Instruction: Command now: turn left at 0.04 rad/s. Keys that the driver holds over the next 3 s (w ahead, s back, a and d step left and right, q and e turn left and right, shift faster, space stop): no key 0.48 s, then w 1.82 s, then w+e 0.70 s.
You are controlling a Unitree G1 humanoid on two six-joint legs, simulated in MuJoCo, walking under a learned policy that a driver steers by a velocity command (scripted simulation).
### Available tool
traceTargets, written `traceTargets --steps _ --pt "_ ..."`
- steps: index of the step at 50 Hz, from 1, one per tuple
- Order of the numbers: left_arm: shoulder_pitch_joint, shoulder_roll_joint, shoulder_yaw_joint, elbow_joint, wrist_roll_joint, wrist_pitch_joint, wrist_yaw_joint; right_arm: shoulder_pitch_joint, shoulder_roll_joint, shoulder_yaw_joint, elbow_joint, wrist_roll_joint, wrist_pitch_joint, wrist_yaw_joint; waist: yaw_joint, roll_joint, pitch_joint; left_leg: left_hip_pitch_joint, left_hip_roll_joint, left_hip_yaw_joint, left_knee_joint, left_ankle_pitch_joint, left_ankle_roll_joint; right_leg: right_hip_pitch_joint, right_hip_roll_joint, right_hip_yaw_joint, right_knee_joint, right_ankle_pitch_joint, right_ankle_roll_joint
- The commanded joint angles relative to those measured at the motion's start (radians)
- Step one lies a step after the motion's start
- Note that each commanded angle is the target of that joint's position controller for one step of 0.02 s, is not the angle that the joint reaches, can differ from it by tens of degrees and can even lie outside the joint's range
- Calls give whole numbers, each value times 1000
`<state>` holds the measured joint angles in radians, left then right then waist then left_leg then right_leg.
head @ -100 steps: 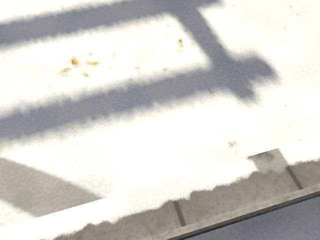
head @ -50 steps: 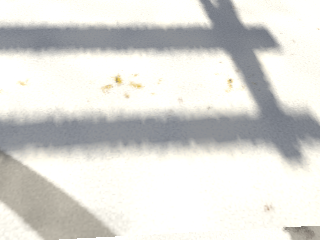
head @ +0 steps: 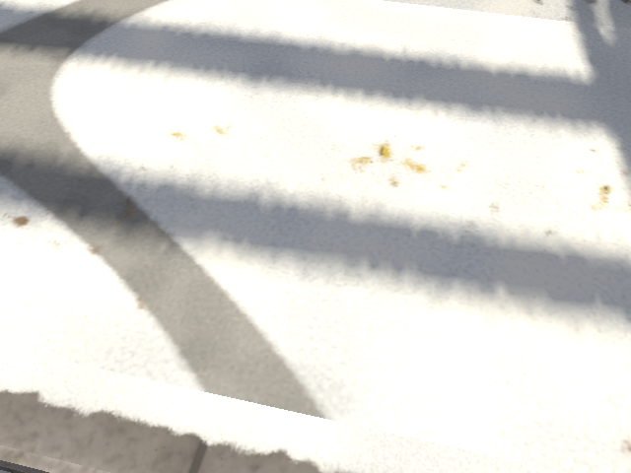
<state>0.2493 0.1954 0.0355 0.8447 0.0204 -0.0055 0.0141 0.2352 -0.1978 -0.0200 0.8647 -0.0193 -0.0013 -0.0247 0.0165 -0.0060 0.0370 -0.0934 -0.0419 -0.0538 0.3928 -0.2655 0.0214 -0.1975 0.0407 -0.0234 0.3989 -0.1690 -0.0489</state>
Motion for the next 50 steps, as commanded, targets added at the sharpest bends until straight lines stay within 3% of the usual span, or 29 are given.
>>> traceTargets --steps 1,13,24,26,28,30,32,33,35,37,38,39,40,41,42,43,45,47,50 --pt "8 93 23 -6 -3 -13 3 21 -99 -18 -6 2 -14 -6 -5 37 17 -99 114 -108 -104 47 28 49 -113 133 -74 36 -4" --pt "40 84 16 152 -6 -8 14 50 -81 -8 126 6 -21 -14 -1 7 29 -115 113 -104 -131 36 40 67 -120 141 -98 25 3" --pt "60 63 1 242 -7 -5 22 90 -57 6 205 7 -20 -19 -2 12 37 -116 110 -95 -126 60 42 61 -122 138 -91 37 3" --pt "58 57 -2 249 -5 -3 22 99 -55 7 213 3 -19 -20 -4 16 27 -124 97 -98 -149 -79 47 59 -104 131 -95 -79 4" --pt "48 64 2 242 -2 -1 21 105 -83 -4 211 2 -15 -19 -9 39 54 -152 91 -118 -157 -255 70 6 -69 105 -46 -215 -7" --pt "38 52 1 229 2 -5 15 139 -94 -13 210 5 -13 -16 -28 74 97 -153 124 -183 -183 -429 117 -101 -27 68 45 -327 -18" --pt "0 20 -5 201 14 -20 5 194 -118 -28 220 8 -19 -17 -53 137 143 -105 231 -317 -255 -509 184 -221 2 -6 195 -267 -16" --pt "-15 15 -6 186 22 -30 1 198 -126 -35 221 7 -24 -16 -54 145 161 -98 283 -365 -276 -487 215 -250 -24 -22 250 -223 -18" --pt "-13 26 0 166 18 -51 -8 183 -126 -40 215 2 -36 -10 -35 126 164 -90 308 -364 -263 -374 234 -255 -56 -19 258 -219 -30" --pt "61 15 3 175 6 -71 -11 118 -110 -40 197 9 -40 -9 23 100 136 -155 237 -248 -177 -189 201 -76 -23 -54 106 -196 -47" --pt "152 17 10 205 0 -79 -8 82 -105 -41 180 13 -45 -9 64 75 109 -236 189 -186 -94 -68 174 91 -1 -47 32 -147 -53" --pt "307 49 24 248 10 -85 1 56 -69 -34 165 16 -55 -8 123 -19 67 -353 116 -75 131 135 144 285 -69 80 -41 -108 -71" --pt "418 171 57 266 11 -86 11 35 -9 -19 123 21 -65 5 143 -266 10 -554 -26 77 439 -55 78 415 -304 464 -207 -194 -142" --pt "442 161 57 288 3 -73 9 68 -65 -34 130 -16 -62 10 103 -227 18 -624 -13 88 667 -272 69 370 -423 608 -226 -153 -204" --pt "371 105 42 266 5 -71 3 87 -52 -37 153 -39 -57 20 52 -79 56 -645 44 42 810 -235 76 293 -402 541 -205 -242 -210" --pt "310 85 36 247 5 -72 -2 69 -22 -31 153 -34 -61 31 35 -39 76 -677 68 35 903 -153 78 242 -364 483 -217 -309 -201" --pt "254 58 20 234 2 -80 -1 45 -20 -35 140 -28 -66 51 -8 -28 94 -711 101 49 955 -25 66 174 -294 365 -254 -273 -165" --pt "293 48 12 253 5 -89 -4 46 -10 -36 137 -32 -53 56 -16 -38 67 -764 90 88 1088 8 51 177 -258 280 -223 -55 -166" --pt "364 45 0 281 12 -92 -6 -62 8 -27 69 -32 -34 54 -3 -29 90 -952 101 111 1250 -36 25 185 -266 232 -202 102 -199"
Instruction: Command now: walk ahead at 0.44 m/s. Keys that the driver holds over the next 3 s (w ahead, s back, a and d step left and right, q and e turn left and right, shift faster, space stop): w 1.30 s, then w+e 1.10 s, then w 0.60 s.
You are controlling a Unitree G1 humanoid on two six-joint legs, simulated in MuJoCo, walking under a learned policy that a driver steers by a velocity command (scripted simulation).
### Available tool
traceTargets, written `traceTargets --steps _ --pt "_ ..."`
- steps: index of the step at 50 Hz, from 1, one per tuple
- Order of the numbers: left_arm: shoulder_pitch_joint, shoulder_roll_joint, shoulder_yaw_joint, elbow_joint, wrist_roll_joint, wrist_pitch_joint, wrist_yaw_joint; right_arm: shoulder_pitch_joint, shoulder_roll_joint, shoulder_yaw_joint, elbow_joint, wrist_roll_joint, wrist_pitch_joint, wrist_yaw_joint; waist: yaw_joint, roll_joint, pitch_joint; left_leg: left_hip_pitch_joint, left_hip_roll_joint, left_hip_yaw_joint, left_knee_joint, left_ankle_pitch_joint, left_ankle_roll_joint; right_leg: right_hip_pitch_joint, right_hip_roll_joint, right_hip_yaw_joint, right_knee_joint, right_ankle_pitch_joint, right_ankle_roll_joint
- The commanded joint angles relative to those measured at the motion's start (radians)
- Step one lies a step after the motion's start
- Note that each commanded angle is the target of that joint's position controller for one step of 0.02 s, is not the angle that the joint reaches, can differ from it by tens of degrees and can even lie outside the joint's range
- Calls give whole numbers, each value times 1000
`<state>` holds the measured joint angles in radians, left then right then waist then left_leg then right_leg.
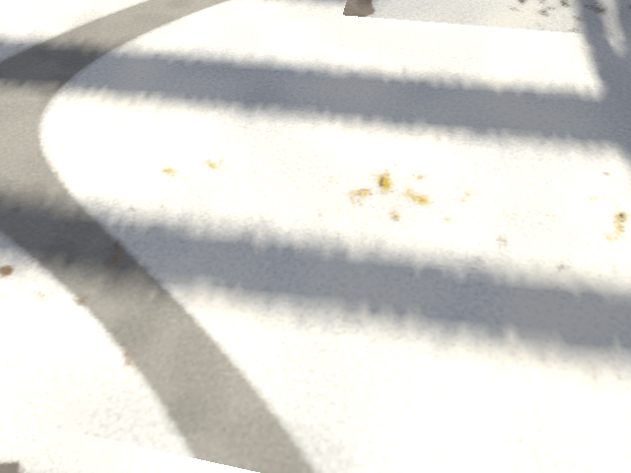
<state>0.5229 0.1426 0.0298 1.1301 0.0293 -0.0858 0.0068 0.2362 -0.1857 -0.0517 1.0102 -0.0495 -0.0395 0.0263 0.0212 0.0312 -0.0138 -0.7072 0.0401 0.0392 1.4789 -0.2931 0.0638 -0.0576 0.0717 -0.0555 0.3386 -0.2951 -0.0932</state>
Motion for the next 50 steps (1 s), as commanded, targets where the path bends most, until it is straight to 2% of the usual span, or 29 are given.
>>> traceTargets --steps 1,6,9,10,11,12,14,15,16,17,18,19,20,21,22,24,26,29,33,35,38,41,42,43,44,45,46,47,50 --pt "136 89 0 13 3 -13 3 -126 18 14 -107 5 16 -10 19 -126 156 -449 -1 56 345 -99 -16 66 -313 277 -139 256 -184" --pt "168 95 -30 37 11 -25 4 -425 73 80 -356 24 10 -55 25 -98 237 -925 22 23 667 -348 72 121 -362 263 -172 137 -140" --pt "175 75 -56 73 -21 1 25 -533 94 128 -487 33 3 -35 28 -74 245 -738 49 115 317 -348 83 -17 -283 140 -328 279 -89" --pt "145 81 -56 57 -41 16 36 -447 111 140 -471 28 20 -17 -10 -16 169 -419 46 152 122 -194 98 -124 -271 65 -414 505 -96" --pt "85 60 -67 15 -59 13 30 -344 102 139 -441 52 29 -15 -33 -26 104 -56 -9 235 -46 -94 106 -259 -233 -5 -384 907 -103" --pt "79 140 -56 -7 -77 -3 22 -239 61 122 -408 61 23 -21 -93 -96 -19 230 -75 237 -109 -57 109 -255 -267 -5 -224 1464 -114" --pt "64 332 5 -25 -82 -22 7 48 -49 62 -330 51 32 -35 -258 -245 -289 440 -142 146 -323 -123 125 29 -333 39 187 1843 -85" --pt "75 321 22 -31 -71 -26 2 158 -118 30 -279 18 21 -22 -289 -243 -361 561 -82 -78 -439 -216 169 25 -297 63 504 1690 -58" --pt "91 161 6 -89 -77 -38 -33 225 -248 -10 -208 12 17 -26 -206 108 -401 752 244 -732 -828 -128 300 -322 -38 93 968 559 20" --pt "59 174 33 -120 -26 -49 -55 180 -277 -35 -194 35 34 -32 -178 143 -449 726 296 -1114 -1148 -32 295 -419 64 220 1364 169 34" --pt "4 118 31 -190 -12 -38 -55 23 -228 -30 -181 50 20 -21 -64 46 -307 587 288 -969 -1120 -181 268 -515 -1 222 1480 199 28" --pt "-92 96 26 -241 9 -30 -40 -7 -135 -17 -129 50 -4 -15 -38 -84 -126 429 267 -798 -1082 -234 221 -588 -44 177 1458 209 6" --pt "-171 49 18 -277 8 -10 -21 9 -34 2 -70 23 -19 -17 -18 -134 -6 301 235 -636 -1030 -223 188 -648 -78 171 1469 190 -23" --pt "-212 23 4 -315 1 0 -10 24 46 23 -27 4 -30 -19 4 -96 30 242 209 -532 -1030 -134 175 -705 -74 178 1553 132 -49" --pt "-223 -5 -8 -340 -10 14 0 47 64 27 1 -7 -50 -16 13 -58 45 238 193 -446 -1050 -40 154 -760 -74 196 1594 99 -74" --pt "-221 -45 -31 -370 -17 32 11 89 51 28 58 5 -82 -7 68 -29 56 246 154 -281 -1080 147 111 -848 -62 231 1557 85 -93" --pt "-211 36 -18 -362 -7 44 3 18 18 30 6 23 -99 -3 96 -70 61 181 92 -116 -1185 245 61 -720 -88 192 1190 208 -58" --pt "-336 90 -6 -399 -6 48 -22 119 -59 22 16 60 -124 -14 46 20 32 321 36 11 -1270 595 57 -649 -99 3 845 362 -15" --pt "-530 39 -26 -430 -21 41 -47 279 -85 11 9 47 -107 -38 -72 43 29 617 56 -33 -1334 660 48 -620 -100 -77 468 372 11" --pt "-579 49 -25 -436 -25 47 -44 304 -97 7 2 40 -96 -45 -88 83 42 766 89 -47 -1331 719 53 -623 -84 -80 351 326 14" --pt "-556 89 -8 -421 -13 51 -28 313 -107 3 -4 35 -89 -51 -65 98 34 884 137 -22 -1227 960 60 -533 -47 -86 248 225 -18" --pt "-385 135 18 -353 -5 33 -10 305 -136 -8 -10 31 -73 -65 14 103 -17 923 164 -31 -998 1161 64 -345 6 -78 147 100 -63" --pt "-265 145 27 -305 0 21 -2 283 -147 -13 -18 38 -64 -64 70 83 -64 855 154 -24 -856 1079 65 -179 -3 -63 78 151 -84" --pt "-119 187 43 -265 21 11 6 245 -131 -7 -53 43 -65 -61 132 38 -147 649 129 -19 -647 815 67 77 -125 62 96 121 -127" --pt "-39 283 69 -257 45 8 10 320 -30 12 -97 75 -66 -46 86 -186 -243 239 -42 39 -257 182 18 386 -430 534 74 93 -275" --pt "-103 240 67 -259 4 19 -4 313 -84 -4 -91 56 -64 -49 62 -152 -225 94 -104 -62 -98 -183 23 323 -479 750 -68 45 -327" --pt "-201 194 53 -274 -16 19 -10 195 -118 -16 -125 43 -69 -44 25 -76 -53 29 -40 -111 -108 -89 31 172 -429 586 -106 -9 -289" --pt "-251 142 41 -280 -17 10 -16 139 -121 -15 -141 45 -75 -37 5 -21 19 52 -13 -114 -153 -18 31 52 -389 473 -146 68 -249" --pt "-222 100 20 -241 -16 -21 -5 160 -61 -6 -139 22 -38 -12 -60 -41 59 140 34 -91 -271 36 4 -89 -278 266 -198 246 -152"
Over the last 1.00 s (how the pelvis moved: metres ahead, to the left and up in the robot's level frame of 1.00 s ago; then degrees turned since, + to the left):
0.12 -0.03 0.00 -1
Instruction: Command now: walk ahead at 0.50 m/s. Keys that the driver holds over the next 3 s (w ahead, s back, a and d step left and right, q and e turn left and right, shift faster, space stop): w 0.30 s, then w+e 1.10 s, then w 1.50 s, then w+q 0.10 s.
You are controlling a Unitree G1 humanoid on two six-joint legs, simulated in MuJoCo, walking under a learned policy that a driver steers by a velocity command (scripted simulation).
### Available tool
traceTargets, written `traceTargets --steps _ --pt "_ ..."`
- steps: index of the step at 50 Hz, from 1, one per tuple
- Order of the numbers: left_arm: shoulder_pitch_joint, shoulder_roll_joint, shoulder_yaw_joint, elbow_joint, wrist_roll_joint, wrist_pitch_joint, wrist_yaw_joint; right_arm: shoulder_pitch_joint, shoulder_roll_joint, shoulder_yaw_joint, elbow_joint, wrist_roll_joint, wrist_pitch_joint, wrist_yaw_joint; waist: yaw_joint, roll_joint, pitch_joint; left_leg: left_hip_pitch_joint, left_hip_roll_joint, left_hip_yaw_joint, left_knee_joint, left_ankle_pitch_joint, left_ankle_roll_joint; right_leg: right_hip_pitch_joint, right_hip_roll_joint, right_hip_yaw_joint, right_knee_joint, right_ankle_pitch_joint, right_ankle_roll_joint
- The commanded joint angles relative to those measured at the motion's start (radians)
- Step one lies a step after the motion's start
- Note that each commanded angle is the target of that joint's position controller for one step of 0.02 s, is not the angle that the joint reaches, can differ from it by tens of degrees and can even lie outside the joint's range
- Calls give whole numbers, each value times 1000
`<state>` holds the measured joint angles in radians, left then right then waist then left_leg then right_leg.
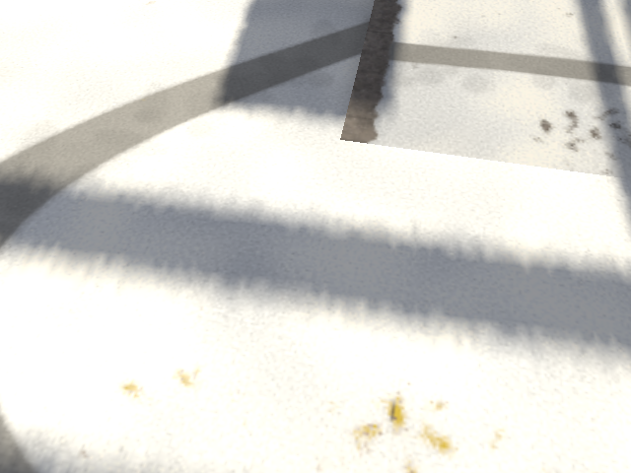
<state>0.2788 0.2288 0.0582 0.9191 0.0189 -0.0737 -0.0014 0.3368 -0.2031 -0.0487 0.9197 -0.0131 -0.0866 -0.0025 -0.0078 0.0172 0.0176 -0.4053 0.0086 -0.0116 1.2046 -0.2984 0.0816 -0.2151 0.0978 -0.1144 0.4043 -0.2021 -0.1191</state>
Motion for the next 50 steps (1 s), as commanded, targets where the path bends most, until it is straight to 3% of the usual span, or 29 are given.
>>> traceTargets --steps 1,4,8,12,15,16,17,18,19,20,21,22,23,24,26,29,35,40,44,45,46,47,48,49,50 --pt "53 31 -5 -16 -8 -44 5 51 -39 -10 -55 -21 18 24 -33 -32 29 -172 65 -23 -6 50 -22 67 -293 297 -269 225 -124" --pt "129 68 -1 13 -16 -53 2 -76 -46 -9 -111 -26 34 34 -15 -57 65 -277 94 30 -124 136 -48 97 -259 216 -287 368 -100" --pt "190 66 -8 28 -12 -49 -4 -255 -27 8 -170 -15 38 40 37 -81 84 -224 69 96 -430 291 -59 105 -210 133 -281 537 -47" --pt "255 91 -8 55 -10 -47 9 -362 -39 13 -209 -5 33 33 69 -93 79 -192 31 120 -596 335 -23 249 -260 132 -264 619 -38" --pt "221 109 -5 61 -5 -41 23 -308 -76 -1 -202 -11 26 19 13 -107 40 -108 -15 115 -645 218 28 350 -298 119 -137 872 -36" --pt "212 116 -2 63 -1 -36 28 -235 -94 -10 -181 -14 21 11 -21 -109 1 -21 -39 109 -662 173 46 357 -301 129 -39 963 -30" --pt "197 124 -1 61 0 -28 29 -96 -113 -22 -135 -18 13 1 -82 -93 -69 135 -57 105 -719 180 66 331 -284 126 120 952 -20" --pt "182 117 -4 44 -7 -25 27 71 -154 -38 -90 -38 2 -10 -150 -58 -165 391 30 23 -735 186 99 167 -251 116 342 726 -12" --pt "234 40 -21 6 -30 -23 21 178 -256 -61 -83 -65 -3 -19 -138 95 -301 640 318 -319 -753 109 158 -92 -134 58 681 205 8" --pt "330 39 -11 23 -42 -14 17 130 -257 -64 -88 -38 11 -4 -76 206 -361 703 453 -682 -901 55 256 -311 -12 127 921 -314 18" --pt "245 92 3 16 -17 -4 20 14 -189 -51 -108 -13 18 2 -43 53 -198 543 403 -551 -946 -67 216 -370 -94 182 946 -217 13" --pt "163 79 2 -3 -11 -5 12 -63 -120 -31 -116 -7 12 7 -29 2 -73 388 359 -406 -998 -76 181 -369 -129 179 898 -143 16" --pt "144 52 -1 -7 -11 1 7 -89 -91 -22 -106 -7 3 9 -2 -7 -8 290 312 -294 -1041 -14 136 -339 -159 174 838 -104 19" --pt "147 46 2 -6 8 15 -1 -82 -74 -18 -92 -7 -6 4 17 13 24 226 277 -205 -1057 69 105 -308 -182 174 797 -91 27" --pt "163 24 1 -5 15 41 -17 -47 -72 -17 -69 -4 -24 -2 38 31 19 194 252 -105 -1075 184 83 -280 -191 163 781 -63 38" --pt "76 18 3 -40 11 57 -28 -2 -97 -24 -48 1 -36 -5 37 37 35 235 234 8 -1092 274 61 -389 -209 148 742 26 51" --pt "-141 7 -7 -117 7 55 -42 69 -101 -18 -19 -2 -33 -12 -3 40 74 312 197 163 -1079 448 24 -465 -195 80 465 215 70" --pt "-276 3 -17 -176 15 52 -52 154 -123 -20 20 -6 -18 -30 -43 47 89 479 244 228 -1020 637 20 -452 -161 -11 275 180 28" --pt "-177 38 2 -159 19 56 -48 125 -173 -31 25 -11 5 -44 25 100 13 546 267 285 -777 1121 19 -266 -50 -72 236 -20 -53" --pt "-99 57 14 -139 19 53 -44 114 -190 -36 19 -12 14 -42 59 101 -34 535 272 287 -640 1138 26 -175 -20 -68 209 -64 -79" --pt "20 85 31 -102 25 43 -36 100 -200 -39 10 -8 22 -37 116 73 -100 465 264 294 -439 1028 17 -9 5 -47 125 -50 -108" --pt "153 164 60 -68 38 38 -22 83 -184 -35 -18 -4 21 -31 179 -18 -183 257 232 298 -143 705 -13 227 -123 149 50 -119 -161" --pt "102 273 88 -95 21 47 -14 84 -83 -20 -103 9 9 -8 96 -284 -244 -231 -13 237 261 -220 -83 530 -420 729 -42 -80 -327" --pt "133 267 86 -103 2 61 -9 -33 -156 -28 -136 -2 -6 -1 141 -80 -240 -360 -9 12 305 -183 -77 508 -441 808 -128 -21 -344" --pt "82 225 74 -92 -2 62 0 -86 -135 -20 -157 9 -20 4 109 -40 -118 -397 51 -19 244 -89 -69 405 -425 661 -141 31 -307"
Over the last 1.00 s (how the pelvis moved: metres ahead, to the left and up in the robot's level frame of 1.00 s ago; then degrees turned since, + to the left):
0.61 0.04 0.16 1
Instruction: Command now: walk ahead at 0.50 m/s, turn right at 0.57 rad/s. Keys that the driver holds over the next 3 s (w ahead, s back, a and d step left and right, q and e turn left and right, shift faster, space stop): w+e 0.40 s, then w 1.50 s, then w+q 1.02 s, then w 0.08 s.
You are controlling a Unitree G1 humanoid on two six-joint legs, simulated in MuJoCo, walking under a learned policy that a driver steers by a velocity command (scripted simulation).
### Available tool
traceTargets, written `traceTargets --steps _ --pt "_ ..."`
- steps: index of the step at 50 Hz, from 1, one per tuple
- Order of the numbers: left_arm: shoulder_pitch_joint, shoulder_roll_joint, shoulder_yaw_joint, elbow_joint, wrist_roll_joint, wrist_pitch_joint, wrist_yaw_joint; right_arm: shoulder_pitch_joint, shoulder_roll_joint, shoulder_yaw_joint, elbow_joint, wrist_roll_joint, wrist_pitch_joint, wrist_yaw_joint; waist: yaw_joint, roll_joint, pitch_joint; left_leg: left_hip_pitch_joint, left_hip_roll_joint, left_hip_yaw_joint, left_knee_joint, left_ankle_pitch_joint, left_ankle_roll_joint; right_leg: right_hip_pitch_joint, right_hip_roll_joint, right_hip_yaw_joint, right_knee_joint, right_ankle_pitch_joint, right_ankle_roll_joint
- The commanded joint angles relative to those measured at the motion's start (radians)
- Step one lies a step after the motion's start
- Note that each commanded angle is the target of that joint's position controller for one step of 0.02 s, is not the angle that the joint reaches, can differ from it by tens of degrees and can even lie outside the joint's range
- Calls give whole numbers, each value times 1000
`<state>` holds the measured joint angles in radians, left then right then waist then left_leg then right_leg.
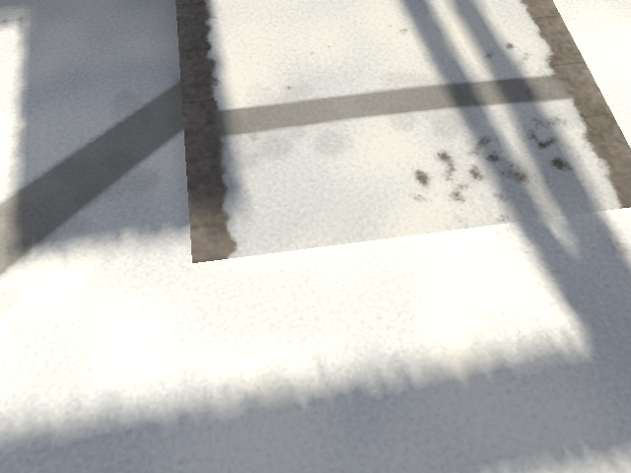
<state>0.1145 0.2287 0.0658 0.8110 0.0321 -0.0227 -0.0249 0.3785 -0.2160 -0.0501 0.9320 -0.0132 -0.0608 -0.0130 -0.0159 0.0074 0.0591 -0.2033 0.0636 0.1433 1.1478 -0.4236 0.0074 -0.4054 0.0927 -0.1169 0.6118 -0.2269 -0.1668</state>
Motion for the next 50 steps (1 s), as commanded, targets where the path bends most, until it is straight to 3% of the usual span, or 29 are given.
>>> traceTargets --steps 1,3,5,7,11,16,18,20,22,23,24,25,26,27,28,30,32,37,40,43,46,47,48,49,50 --pt "205 168 51 22 -21 5 25 -102 -124 -18 -157 11 -54 13 61 34 -73 -536 32 -169 183 90 5 447 -376 566 -370 178 -207" --pt "142 122 33 12 -28 -15 32 -70 -114 -17 -148 -26 -20 14 -7 33 -45 -415 60 -175 65 107 -17 305 -274 427 -387 320 -149" --pt "162 134 31 15 -36 -37 26 -62 -104 -17 -153 -39 14 22 -22 11 -58 -384 56 -160 4 114 -39 265 -234 380 -393 409 -143" --pt "203 166 38 22 -34 -45 22 -121 -96 -13 -180 -37 28 27 -11 -9 -44 -414 54 -143 -75 174 -56 245 -210 362 -407 425 -131" --pt "295 171 38 31 -33 -42 20 -295 -103 -8 -243 -30 31 29 53 -53 -19 -496 38 -137 -264 327 -67 303 -186 378 -403 419 -86" --pt "378 184 39 32 -24 -38 29 -451 -107 6 -305 -21 20 38 113 -71 -15 -520 -10 -143 -441 395 -50 423 -199 429 -345 467 -72" --pt "383 196 41 26 -17 -37 36 -482 -117 9 -328 -16 10 39 115 -82 -11 -486 -29 -151 -508 382 -33 451 -216 460 -312 503 -63" --pt "339 216 46 10 -14 -38 43 -421 -140 4 -322 -12 1 36 71 -95 -18 -350 -49 -163 -586 342 -9 426 -224 480 -271 545 -30" --pt "288 228 46 1 -15 -47 36 -207 -179 -14 -254 -13 -12 19 -23 -75 -108 -54 -100 -126 -650 302 33 374 -183 433 -84 739 15" --pt "286 206 39 1 -21 -54 27 -65 -208 -26 -222 -24 -25 6 -91 -31 -195 161 -37 -172 -678 309 65 284 -124 385 121 647 36" --pt "337 114 14 -30 -39 -61 22 68 -290 -42 -224 -51 -28 -9 -111 111 -352 398 223 -487 -703 123 130 106 -40 301 431 273 65" --pt "460 95 11 -33 -46 -57 22 28 -342 -57 -214 -50 -15 0 -20 316 -385 462 380 -932 -852 142 241 -123 76 243 625 -324 84" --pt "429 146 14 4 -9 -43 29 -46 -240 -41 -223 -23 -6 9 3 145 -246 330 346 -898 -866 -9 242 -185 -10 269 693 -243 74" --pt "340 145 12 -4 -2 -40 20 -113 -162 -23 -229 -13 -7 14 4 40 -120 189 292 -725 -888 4 222 -180 -42 257 657 -158 79" --pt "286 131 7 -17 -1 -38 13 -139 -133 -14 -221 -18 -9 17 11 16 -74 115 236 -596 -910 89 194 -167 -69 247 600 -118 82" --pt "269 118 2 -24 10 -23 -1 -117 -129 -9 -187 -14 -22 17 30 83 -51 45 170 -446 -937 283 173 -125 -93 233 535 -104 96" --pt "265 109 -2 -27 11 -14 -7 -70 -139 -12 -157 -4 -42 25 38 93 -70 52 165 -388 -946 430 189 -128 -89 220 506 -92 105" --pt "65 81 -28 -90 13 -16 -23 -20 -144 -14 -114 4 -44 30 14 81 -17 59 132 -267 -1026 421 195 -222 -159 139 282 77 140" --pt "-49 57 -47 -120 4 -22 -29 23 -162 -18 -90 6 -41 33 -18 85 -5 49 110 -207 -1021 472 175 -147 -157 87 97 159 147" --pt "-103 75 -46 -136 -1 -26 -23 69 -184 -24 -67 4 -36 31 -34 85 -5 103 143 -212 -983 528 164 -97 -140 64 6 144 134" --pt "-77 93 -38 -134 4 -34 -12 72 -199 -27 -50 0 -24 26 -11 86 -13 165 171 -216 -889 650 147 -15 -109 50 -70 58 98" --pt "6 99 -31 -106 11 -41 -6 65 -200 -26 -45 3 -19 24 32 66 -49 163 149 -187 -779 758 132 100 -82 39 -134 61 81" --pt "150 131 -16 -53 24 -52 4 77 -176 -18 -42 4 -16 22 83 21 -135 107 100 -143 -593 774 112 299 -84 59 -165 58 54" --pt "338 209 6 -26 44 -59 17 53 -134 -2 -84 6 -19 22 161 -94 -271 -63 50 -95 -301 502 85 533 -312 308 -196 -57 -4" --pt "361 306 31 -16 31 -49 24 143 -53 13 -113 25 -19 23 110 -321 -331 -388 -118 -59 -5 -98 54 701 -539 745 -328 -107 -119"
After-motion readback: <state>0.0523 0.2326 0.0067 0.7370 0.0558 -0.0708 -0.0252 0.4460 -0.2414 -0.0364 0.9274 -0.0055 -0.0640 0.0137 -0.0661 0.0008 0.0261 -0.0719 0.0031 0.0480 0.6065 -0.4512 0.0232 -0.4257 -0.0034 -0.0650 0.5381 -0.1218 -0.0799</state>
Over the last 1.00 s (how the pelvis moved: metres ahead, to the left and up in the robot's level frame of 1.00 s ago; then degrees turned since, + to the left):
0.54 -0.03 -0.02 -21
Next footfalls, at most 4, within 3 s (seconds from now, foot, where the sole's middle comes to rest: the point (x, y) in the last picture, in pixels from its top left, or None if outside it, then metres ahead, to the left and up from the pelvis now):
0.46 left None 0.46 0.08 -0.76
0.96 right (424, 399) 0.61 -0.21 -0.76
1.50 left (376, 270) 0.95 -0.13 -0.76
2.04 right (475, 200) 1.17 -0.42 -0.74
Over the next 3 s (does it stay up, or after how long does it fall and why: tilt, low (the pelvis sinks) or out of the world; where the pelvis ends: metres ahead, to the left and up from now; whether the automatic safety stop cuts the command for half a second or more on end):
stays up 1.52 -0.28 0.08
